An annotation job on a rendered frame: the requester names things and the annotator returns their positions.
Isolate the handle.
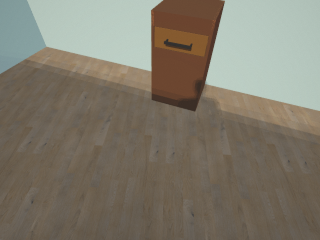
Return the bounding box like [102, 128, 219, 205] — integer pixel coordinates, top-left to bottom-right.
[164, 39, 193, 49]

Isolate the cabinet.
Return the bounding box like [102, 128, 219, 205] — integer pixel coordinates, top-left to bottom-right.
[151, 0, 225, 112]

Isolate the drawer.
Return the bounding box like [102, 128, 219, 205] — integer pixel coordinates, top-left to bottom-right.
[154, 26, 209, 57]

